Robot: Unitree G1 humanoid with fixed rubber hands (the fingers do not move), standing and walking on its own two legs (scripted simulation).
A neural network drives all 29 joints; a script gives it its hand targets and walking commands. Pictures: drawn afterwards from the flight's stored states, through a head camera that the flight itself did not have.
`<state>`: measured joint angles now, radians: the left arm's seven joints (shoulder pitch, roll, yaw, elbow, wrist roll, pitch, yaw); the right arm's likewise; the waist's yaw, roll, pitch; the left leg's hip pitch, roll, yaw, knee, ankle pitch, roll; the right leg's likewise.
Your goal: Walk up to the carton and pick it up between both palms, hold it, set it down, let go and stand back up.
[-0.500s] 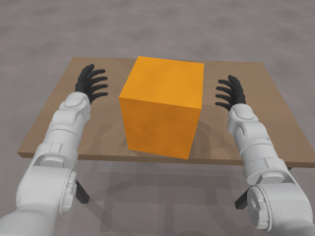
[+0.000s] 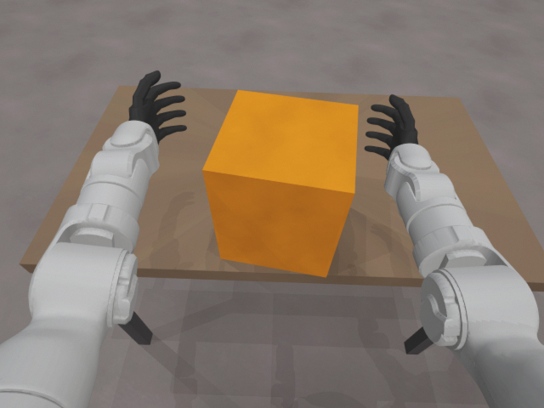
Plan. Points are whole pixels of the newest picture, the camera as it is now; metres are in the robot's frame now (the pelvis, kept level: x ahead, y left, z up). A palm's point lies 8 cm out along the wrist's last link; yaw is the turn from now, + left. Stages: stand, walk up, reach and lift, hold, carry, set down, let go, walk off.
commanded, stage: reach and lift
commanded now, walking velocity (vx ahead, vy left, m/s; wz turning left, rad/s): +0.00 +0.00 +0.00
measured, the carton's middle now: (284, 187) +0.48 +0.02 +0.01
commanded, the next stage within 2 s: none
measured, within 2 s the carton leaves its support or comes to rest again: neither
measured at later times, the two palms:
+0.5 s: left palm (150, 161) +0.45 +0.24 +0.09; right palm (389, 176) +0.45 -0.14 +0.09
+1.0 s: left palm (168, 170) +0.48 +0.23 +0.05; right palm (383, 187) +0.47 -0.15 +0.04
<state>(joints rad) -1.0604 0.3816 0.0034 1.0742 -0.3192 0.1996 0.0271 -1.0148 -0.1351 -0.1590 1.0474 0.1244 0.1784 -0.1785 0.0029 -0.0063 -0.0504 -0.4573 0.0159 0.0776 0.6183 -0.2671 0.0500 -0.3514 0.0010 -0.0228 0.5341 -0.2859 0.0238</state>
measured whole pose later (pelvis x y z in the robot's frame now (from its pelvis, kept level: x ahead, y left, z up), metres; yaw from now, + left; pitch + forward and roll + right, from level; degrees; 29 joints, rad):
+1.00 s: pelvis +0.00 +0.00 -0.01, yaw -1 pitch +24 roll -3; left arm -1.07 0.37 -0.04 1.34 -0.28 -0.24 0.01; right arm -1.01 -0.14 -0.16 1.23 0.12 -0.22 -0.15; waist 0.00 0.01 -0.15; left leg -0.82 0.02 0.07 0.62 -0.22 0.05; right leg -0.71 0.01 -0.02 0.53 -0.24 0.03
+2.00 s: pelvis +0.00 +0.00 -0.01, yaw -1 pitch +24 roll -3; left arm -1.07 0.21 0.23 1.34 0.15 -0.34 -0.01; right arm -0.97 0.00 -0.58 1.20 -0.24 -0.36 -0.12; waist 0.00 -0.01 -0.16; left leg -0.82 0.02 0.07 0.62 -0.22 0.05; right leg -0.71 0.01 -0.02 0.53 -0.24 0.03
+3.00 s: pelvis -0.01 +0.01 -0.01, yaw -1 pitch +23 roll -3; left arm -1.06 0.16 0.23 1.41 0.15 -0.50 0.03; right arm -0.91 0.01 -0.63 1.25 -0.24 -0.56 -0.14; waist 0.00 -0.01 -0.16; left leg -0.82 0.02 0.07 0.62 -0.20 0.05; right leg -0.71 0.01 -0.02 0.53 -0.21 0.03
